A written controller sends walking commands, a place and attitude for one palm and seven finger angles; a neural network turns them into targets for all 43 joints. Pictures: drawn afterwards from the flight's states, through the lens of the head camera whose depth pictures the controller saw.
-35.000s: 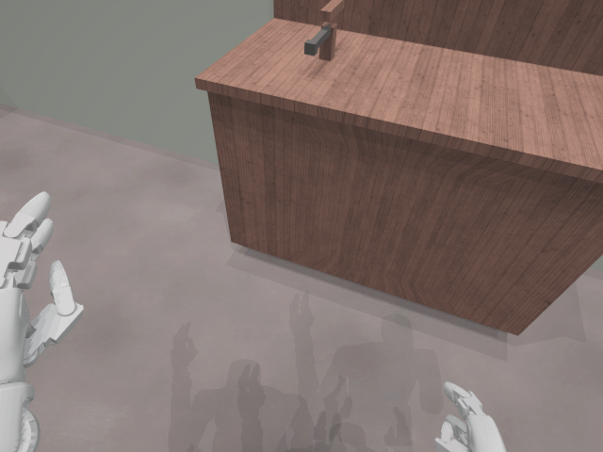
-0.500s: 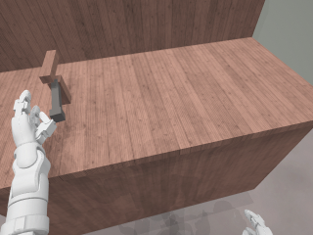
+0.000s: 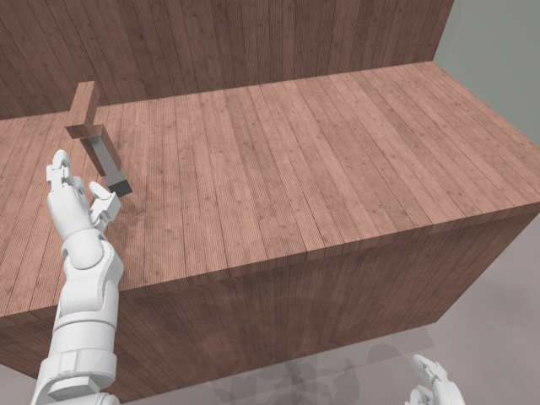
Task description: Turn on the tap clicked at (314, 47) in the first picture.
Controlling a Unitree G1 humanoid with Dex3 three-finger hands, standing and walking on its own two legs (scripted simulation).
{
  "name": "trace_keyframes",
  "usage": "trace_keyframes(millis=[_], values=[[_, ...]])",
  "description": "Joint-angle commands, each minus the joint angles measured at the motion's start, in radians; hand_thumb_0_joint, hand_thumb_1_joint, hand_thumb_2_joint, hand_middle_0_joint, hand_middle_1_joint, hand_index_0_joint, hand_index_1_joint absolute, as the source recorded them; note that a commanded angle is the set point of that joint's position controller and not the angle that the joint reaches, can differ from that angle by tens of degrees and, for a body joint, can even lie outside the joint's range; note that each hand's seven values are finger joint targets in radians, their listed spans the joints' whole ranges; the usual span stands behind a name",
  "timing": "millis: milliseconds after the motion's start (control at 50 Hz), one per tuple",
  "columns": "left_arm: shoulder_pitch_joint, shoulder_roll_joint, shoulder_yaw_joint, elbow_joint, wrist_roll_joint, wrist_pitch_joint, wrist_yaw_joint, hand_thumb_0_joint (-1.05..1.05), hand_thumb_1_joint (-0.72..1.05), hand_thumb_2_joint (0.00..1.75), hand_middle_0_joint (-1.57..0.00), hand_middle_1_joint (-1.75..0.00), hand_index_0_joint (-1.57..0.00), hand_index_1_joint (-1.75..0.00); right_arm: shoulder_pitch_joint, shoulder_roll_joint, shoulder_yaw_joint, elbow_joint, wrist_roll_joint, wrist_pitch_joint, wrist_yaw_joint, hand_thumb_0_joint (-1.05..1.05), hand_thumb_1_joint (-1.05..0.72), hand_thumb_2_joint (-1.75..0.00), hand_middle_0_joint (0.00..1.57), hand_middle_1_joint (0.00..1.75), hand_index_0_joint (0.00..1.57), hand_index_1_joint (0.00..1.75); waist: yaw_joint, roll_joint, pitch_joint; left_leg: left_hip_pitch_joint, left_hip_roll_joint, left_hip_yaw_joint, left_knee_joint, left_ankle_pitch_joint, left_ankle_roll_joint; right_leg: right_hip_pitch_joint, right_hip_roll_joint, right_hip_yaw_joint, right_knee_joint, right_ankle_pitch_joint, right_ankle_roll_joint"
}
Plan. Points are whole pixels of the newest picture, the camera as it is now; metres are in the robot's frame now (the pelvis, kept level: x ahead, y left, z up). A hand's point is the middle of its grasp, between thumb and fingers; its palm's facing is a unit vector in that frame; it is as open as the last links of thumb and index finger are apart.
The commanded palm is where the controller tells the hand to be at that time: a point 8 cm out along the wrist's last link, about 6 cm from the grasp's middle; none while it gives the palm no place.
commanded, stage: push the lever round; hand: left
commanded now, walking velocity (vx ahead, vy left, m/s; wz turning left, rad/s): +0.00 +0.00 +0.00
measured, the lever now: (118, 184) +0.40 +0.26 +0.12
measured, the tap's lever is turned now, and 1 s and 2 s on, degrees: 21 47 77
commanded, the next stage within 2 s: none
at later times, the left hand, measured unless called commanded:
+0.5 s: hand (146, 184) +0.40 +0.22 +0.12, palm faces +0.69 -0.72 -0.05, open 7.6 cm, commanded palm +0.35 +0.24 +0.12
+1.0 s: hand (167, 174) +0.42 +0.19 +0.12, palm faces +0.75 -0.65 -0.07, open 7.6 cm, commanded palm +0.38 +0.21 +0.12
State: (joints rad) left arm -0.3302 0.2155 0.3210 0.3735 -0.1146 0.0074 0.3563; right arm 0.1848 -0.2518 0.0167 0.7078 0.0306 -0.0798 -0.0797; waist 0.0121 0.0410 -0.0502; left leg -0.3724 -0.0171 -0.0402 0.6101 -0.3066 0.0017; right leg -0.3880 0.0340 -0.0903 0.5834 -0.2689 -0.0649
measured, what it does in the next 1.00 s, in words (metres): stands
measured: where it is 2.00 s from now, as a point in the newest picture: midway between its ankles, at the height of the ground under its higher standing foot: outside the picture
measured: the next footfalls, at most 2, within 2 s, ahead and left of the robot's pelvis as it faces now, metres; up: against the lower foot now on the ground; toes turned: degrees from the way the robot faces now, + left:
none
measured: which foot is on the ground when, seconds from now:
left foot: down 0.00-1.00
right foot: down 0.00-1.00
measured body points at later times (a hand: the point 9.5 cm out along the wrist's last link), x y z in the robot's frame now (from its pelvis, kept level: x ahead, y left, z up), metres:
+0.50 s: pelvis +0.00 +0.00 +0.00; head +0.02 -0.02 +0.45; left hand +0.36 +0.26 +0.12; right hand +0.15 -0.24 -0.11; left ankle +0.00 +0.12 -0.73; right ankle +0.02 -0.08 -0.73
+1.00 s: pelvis +0.00 +0.00 +0.00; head +0.02 -0.02 +0.45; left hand +0.38 +0.22 +0.13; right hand +0.15 -0.24 -0.12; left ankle +0.00 +0.12 -0.73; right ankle +0.02 -0.08 -0.73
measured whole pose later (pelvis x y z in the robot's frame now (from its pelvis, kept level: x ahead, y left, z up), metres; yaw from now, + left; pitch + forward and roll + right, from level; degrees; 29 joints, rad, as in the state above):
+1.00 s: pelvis +0.00 +0.00 +0.00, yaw +0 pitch +6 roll +0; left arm -0.62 0.04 0.25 0.60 0.03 0.07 0.79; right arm 0.15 -0.22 -0.02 0.77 -0.03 -0.02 -0.03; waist -0.01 0.03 -0.08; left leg -0.43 -0.02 -0.05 0.63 -0.31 -0.01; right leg -0.45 0.03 -0.10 0.61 -0.28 -0.07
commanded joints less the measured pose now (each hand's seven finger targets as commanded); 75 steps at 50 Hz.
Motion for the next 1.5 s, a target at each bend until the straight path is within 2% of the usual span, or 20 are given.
trace_keyframes(millis=[0, 140, 280, 320, 440, 480, 500, 640, 780, 860, 880, 940, 980, 1060, 1100, 1180, 1260, 1280, 1340, 1480], values=[[-0.427, 0.179, -0.019, -0.24, 0.036, -0.065, 0.039, 0.0, 0.9, 0.9, -0.15, -0.15, -0.15, -0.15, -0.08, -0.118, -0.043, -0.129, -0.007, -0.036, -0.013, 0.0, -0.9, -0.9, 0.2, 0.3, 0.2, 0.3, -0.03, 0.0, -0.266, 0.051, -0.002, 0.006, -0.067, 0.142, 0.024, 0.133, -0.045, 0.082, -0.094, 0.149, 0.049], [-0.465, 0.104, -0.069, -0.203, 0.057, -0.057, 0.112, 0.0, 0.9, 0.9, -0.15, -0.15, -0.15, -0.15, -0.081, -0.115, -0.05, -0.119, -0.017, -0.031, -0.006, 0.0, -0.9, -0.9, 0.2, 0.3, 0.2, 0.3, -0.035, -0.049, -0.282, 0.051, 0.0, 0.002, -0.063, 0.146, 0.022, 0.128, -0.043, 0.075, -0.092, 0.151, 0.051], [-0.479, 0.125, -0.021, -0.167, 0.096, -0.026, 0.195, 0.0, 0.9, 0.9, -0.15, -0.15, -0.15, -0.15, -0.087, -0.112, -0.055, -0.108, -0.026, -0.008, -0.001, 0.0, -0.9, -0.9, 0.2, 0.3, 0.2, 0.3, -0.019, -0.029, -0.283, 0.037, 0.002, 0.007, -0.062, 0.179, 0.017, 0.145, -0.045, 0.073, -0.082, 0.174, 0.046], [-0.5, 0.068, -0.072, -0.178, 0.102, -0.021, 0.212, 0.0, 0.9, 0.9, -0.15, -0.15, -0.15, -0.15, -0.089, -0.105, -0.056, -0.114, -0.03, -0.004, 0.006, 0.0, -0.9, -0.9, 0.2, 0.3, 0.2, 0.3, -0.025, -0.029, -0.299, 0.052, 0.003, 0.01, -0.059, 0.196, 0.014, 0.144, -0.044, 0.069, -0.078, 0.188, 0.046], [-0.532, 0.02, -0.095, -0.159, 0.117, -0.013, 0.261, 0.0, 0.9, 0.9, -0.15, -0.15, -0.15, -0.15, -0.089, -0.102, -0.062, -0.108, -0.04, 0.004, 0.015, 0.0, -0.9, -0.9, 0.2, 0.3, 0.2, 0.3, -0.031, -0.063, -0.296, 0.054, 0.008, 0.014, -0.055, 0.218, 0.012, 0.143, -0.044, 0.065, -0.077, 0.209, 0.046], [-0.513, 0.059, -0.046, -0.168, 0.125, -0.014, 0.279, 0.0, 0.9, 0.9, -0.15, -0.15, -0.15, -0.15, -0.089, -0.105, -0.067, -0.105, -0.042, 0.008, 0.015, 0.0, -0.9, -0.9, 0.2, 0.3, 0.2, 0.3, -0.012, -0.049, -0.314, 0.055, 0.009, 0.012, -0.056, 0.24, 0.009, 0.163, -0.043, 0.064, -0.07, 0.224, 0.04], [-0.536, 0.012, -0.097, -0.199, 0.129, -0.018, 0.282, 0.0, 0.9, 0.9, -0.15, -0.15, -0.15, -0.15, -0.089, -0.1, -0.067, -0.11, -0.044, 0.008, 0.02, 0.0, -0.9, -0.9, 0.2, 0.3, 0.2, 0.3, -0.022, -0.043, -0.347, 0.077, 0.007, 0.016, -0.048, 0.265, 0.008, 0.166, -0.044, 0.064, -0.061, 0.251, 0.041], [-0.584, -0.037, -0.128, -0.149, 0.142, 0.002, 0.325, 0.0, 0.9, 0.9, -0.15, -0.15, -0.15, -0.15, -0.103, -0.093, -0.068, -0.093, -0.049, 0.014, 0.024, 0.0, -0.9, -0.9, 0.2, 0.3, 0.2, 0.3, -0.033, -0.055, -0.295, 0.059, 0.01, 0.014, -0.054, 0.222, 0.005, 0.132, -0.046, 0.061, -0.079, 0.192, 0.04], [-0.641, -0.016, -0.082, -0.081, 0.161, 0.01, 0.381, 0.0, 0.9, 0.9, -0.15, -0.15, -0.15, -0.15, -0.1, -0.092, -0.072, -0.07, -0.06, 0.022, 0.028, 0.0, -0.9, -0.9, 0.2, 0.3, 0.2, 0.3, -0.026, -0.056, -0.325, 0.044, 0.007, 0.014, -0.05, 0.22, 0.001, 0.138, -0.049, 0.061, -0.073, 0.188, 0.038], [-0.713, -0.066, -0.128, -0.026, 0.169, 0.013, 0.403, 0.0, 0.9, 0.9, -0.15, -0.15, -0.15, -0.15, -0.101, -0.085, -0.07, -0.065, -0.064, 0.024, 0.036, 0.0, -0.9, -0.9, 0.2, 0.3, 0.2, 0.3, -0.051, -0.077, -0.314, 0.025, 0.007, 0.02, -0.04, 0.189, 0.004, 0.112, -0.052, 0.064, -0.077, 0.164, 0.044], [-0.723, -0.029, -0.087, -0.008, 0.176, 0.012, 0.414, 0.0, 0.9, 0.9, -0.15, -0.15, -0.15, -0.15, -0.098, -0.089, -0.071, -0.056, -0.064, 0.027, 0.033, 0.0, -0.9, -0.9, 0.2, 0.3, 0.2, 0.3, -0.045, -0.067, -0.311, 0.021, 0.008, 0.014, -0.045, 0.181, 0.003, 0.106, -0.049, 0.06, -0.077, 0.145, 0.04], [-0.794, -0.099, -0.153, 0.023, 0.187, 0.011, 0.433, 0.0, 0.9, 0.9, -0.15, -0.15, -0.15, -0.15, -0.1, -0.081, -0.07, -0.052, -0.069, 0.022, 0.044, 0.0, -0.9, -0.9, 0.2, 0.3, 0.2, 0.3, -0.063, -0.04, -0.304, 0.021, 0.007, 0.017, -0.037, 0.161, 0.001, 0.068, -0.048, 0.058, -0.072, 0.116, 0.039], [-0.782, -0.047, -0.085, 0.074, 0.19, 0.012, 0.454, 0.0, 0.9, 0.9, -0.15, -0.15, -0.15, -0.15, -0.088, -0.088, -0.074, -0.041, -0.074, 0.025, 0.044, 0.0, -0.9, -0.9, 0.2, 0.3, 0.2, 0.3, -0.05, -0.06, -0.313, 0.0, 0.006, 0.012, -0.038, 0.151, 0.002, 0.074, -0.045, 0.057, -0.072, 0.104, 0.038], [-0.839, -0.051, -0.077, 0.118, 0.193, 0.015, 0.481, 0.0, 0.9, 0.9, -0.15, -0.15, -0.15, -0.15, -0.068, -0.085, -0.076, -0.039, -0.079, 0.033, 0.052, 0.0, -0.9, -0.9, 0.2, 0.3, 0.2, 0.3, -0.065, -0.099, -0.361, -0.024, 0.005, 0.024, -0.016, 0.172, 0.004, 0.1, -0.054, 0.064, -0.062, 0.156, 0.048], [-0.864, -0.056, -0.075, 0.12, 0.204, 0.013, 0.493, 0.0, 0.9, 0.9, -0.15, -0.15, -0.15, -0.15, -0.062, -0.084, -0.078, -0.038, -0.082, 0.035, 0.058, 0.0, -0.9, -0.9, 0.2, 0.3, 0.2, 0.3, -0.066, -0.059, -0.375, -0.017, 0.005, 0.027, -0.01, 0.195, 0.003, 0.09, -0.052, 0.061, -0.047, 0.177, 0.045], [-0.861, -0.013, -0.009, 0.186, 0.222, 0.023, 0.523, 0.0, 0.9, 0.9, -0.15, -0.15, -0.15, -0.15, -0.036, -0.09, -0.087, -0.025, -0.092, 0.042, 0.068, 0.0, -0.9, -0.9, 0.2, 0.3, 0.2, 0.3, -0.055, -0.079, -0.384, -0.051, 0.004, 0.026, 0.001, 0.21, 0.003, 0.097, -0.05, 0.056, -0.034, 0.209, 0.045], [-0.927, -0.062, -0.047, 0.211, 0.231, 0.025, 0.541, 0.0, 0.9, 0.9, -0.15, -0.15, -0.15, -0.15, -0.015, -0.088, -0.088, -0.023, -0.098, 0.041, 0.083, 0.0, -0.9, -0.9, 0.2, 0.3, 0.2, 0.3, -0.083, -0.096, -0.383, -0.054, 0.006, 0.033, 0.016, 0.213, 0.005, 0.072, -0.05, 0.052, -0.029, 0.223, 0.051], [-0.894, -0.011, 0.013, 0.231, 0.233, 0.027, 0.548, 0.0, 0.9, 0.9, -0.15, -0.15, -0.15, -0.15, -0.011, -0.096, -0.094, -0.018, -0.099, 0.042, 0.081, 0.0, -0.9, -0.9, 0.2, 0.3, 0.2, 0.3, -0.07, -0.109, -0.384, -0.073, 0.005, 0.03, 0.015, 0.207, 0.007, 0.082, -0.049, 0.053, -0.029, 0.217, 0.051], [-0.956, -0.022, -0.004, 0.241, 0.235, 0.024, 0.556, 0.0, 0.9, 0.9, -0.15, -0.15, -0.15, -0.15, 0.0, -0.091, -0.093, -0.017, -0.099, 0.041, 0.085, 0.0, -0.9, -0.9, 0.2, 0.3, 0.2, 0.3, -0.088, -0.112, -0.397, -0.088, 0.003, 0.036, 0.019, 0.18, 0.009, 0.08, -0.055, 0.063, -0.033, 0.204, 0.059], [-1.022, 0.015, 0.025, 0.315, 0.27, 0.015, 0.579, 0.0, 0.9, 0.9, -0.15, -0.15, -0.15, -0.15, 0.034, -0.097, -0.098, 0.006, -0.11, 0.034, 0.093, 0.0, -0.9, -0.9, 0.2, 0.3, 0.2, 0.3, -0.097, -0.056, -0.398, -0.108, 0.003, 0.035, 0.028, 0.155, 0.011, 0.038, -0.05, 0.061, -0.022, 0.164, 0.053]])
